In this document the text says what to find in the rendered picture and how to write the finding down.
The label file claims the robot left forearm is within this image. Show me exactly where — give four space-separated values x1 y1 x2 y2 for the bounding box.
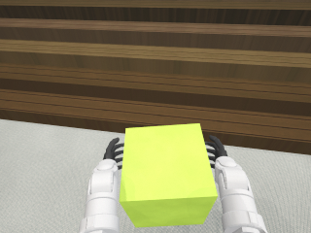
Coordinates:
78 158 120 233

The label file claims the robot right forearm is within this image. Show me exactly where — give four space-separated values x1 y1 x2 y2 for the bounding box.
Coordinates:
214 156 268 233

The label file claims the robot left hand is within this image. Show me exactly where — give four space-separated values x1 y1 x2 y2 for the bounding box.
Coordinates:
103 137 124 170

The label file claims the carton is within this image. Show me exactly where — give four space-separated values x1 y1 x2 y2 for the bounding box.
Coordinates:
119 123 218 228

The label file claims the robot right hand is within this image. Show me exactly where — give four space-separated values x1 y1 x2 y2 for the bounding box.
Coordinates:
204 135 227 169

